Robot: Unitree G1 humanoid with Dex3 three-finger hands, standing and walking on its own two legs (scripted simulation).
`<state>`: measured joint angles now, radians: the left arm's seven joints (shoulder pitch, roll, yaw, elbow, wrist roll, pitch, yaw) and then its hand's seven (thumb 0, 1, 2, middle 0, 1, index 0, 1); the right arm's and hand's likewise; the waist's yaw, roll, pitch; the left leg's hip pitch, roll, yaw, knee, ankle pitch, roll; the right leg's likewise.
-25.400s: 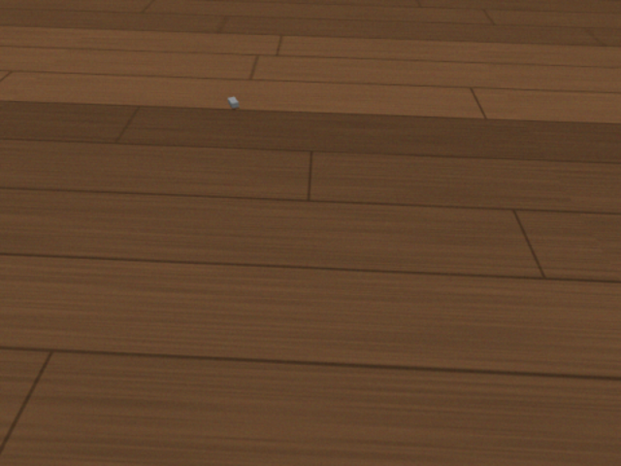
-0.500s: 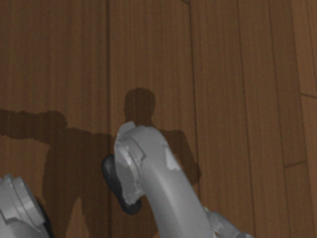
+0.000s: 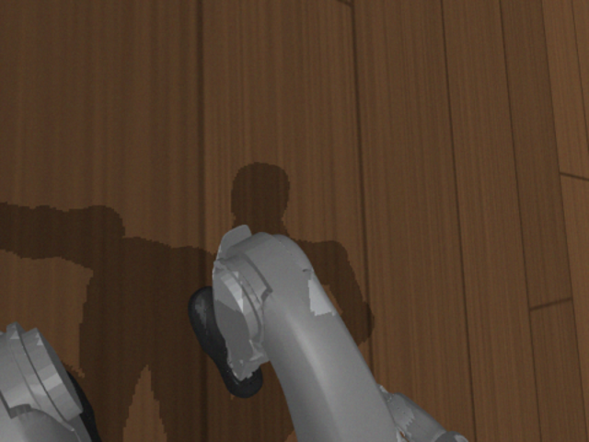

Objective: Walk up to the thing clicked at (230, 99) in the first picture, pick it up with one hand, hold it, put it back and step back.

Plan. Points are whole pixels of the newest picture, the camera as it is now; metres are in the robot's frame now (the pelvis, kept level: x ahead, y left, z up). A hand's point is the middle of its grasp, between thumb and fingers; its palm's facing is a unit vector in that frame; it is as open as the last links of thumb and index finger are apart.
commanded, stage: settle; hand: left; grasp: from above
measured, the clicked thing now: out of the picture +0.47 +0.35 -0.30
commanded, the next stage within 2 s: lift in 0.90 s
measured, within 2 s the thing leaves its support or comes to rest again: leaves its support in 0.24 s
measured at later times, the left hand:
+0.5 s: hand out of the picture +0.47 +0.36 -0.21, palm faces -0.36 -0.17 -0.92, open 7.2 cm
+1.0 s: hand out of the picture +0.46 +0.36 -0.14, palm faces -0.39 -0.14 -0.91, open 7.2 cm
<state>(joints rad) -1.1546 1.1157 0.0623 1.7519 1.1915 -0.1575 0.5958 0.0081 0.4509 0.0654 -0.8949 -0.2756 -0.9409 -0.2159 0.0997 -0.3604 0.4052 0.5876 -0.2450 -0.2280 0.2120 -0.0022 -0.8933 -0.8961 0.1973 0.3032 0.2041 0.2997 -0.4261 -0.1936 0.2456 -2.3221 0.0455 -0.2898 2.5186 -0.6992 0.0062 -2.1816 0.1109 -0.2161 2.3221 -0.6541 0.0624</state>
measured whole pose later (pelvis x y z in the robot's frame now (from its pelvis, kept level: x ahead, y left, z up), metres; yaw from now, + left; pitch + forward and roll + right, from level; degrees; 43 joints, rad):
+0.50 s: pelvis +0.01 +0.00 +0.00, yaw +1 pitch +30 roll -15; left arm -1.08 0.99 0.07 1.54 1.16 -0.08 0.46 0.01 0.43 0.01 -0.99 -0.16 -1.03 -0.11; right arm 0.16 -0.35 0.30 0.62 -0.20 -0.18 0.22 0.00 -0.91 -0.90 0.20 0.30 0.21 0.30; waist -0.37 -0.11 0.12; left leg -2.34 0.04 -0.26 2.49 -0.70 0.00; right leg -2.21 0.09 -0.20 2.32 -0.67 0.05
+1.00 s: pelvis +0.00 -0.01 +0.01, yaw +6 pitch +32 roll -10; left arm -1.05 0.84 0.04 1.37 1.16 -0.07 0.27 0.00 0.42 0.04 -0.99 -0.15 -1.02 -0.12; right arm 0.17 -0.31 0.18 0.63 -0.13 -0.04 0.16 0.00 -0.90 -0.90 0.20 0.30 0.20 0.30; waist -0.28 -0.02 0.01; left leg -2.36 0.02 -0.18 2.44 -0.65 0.00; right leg -2.25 0.06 -0.13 2.33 -0.66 0.03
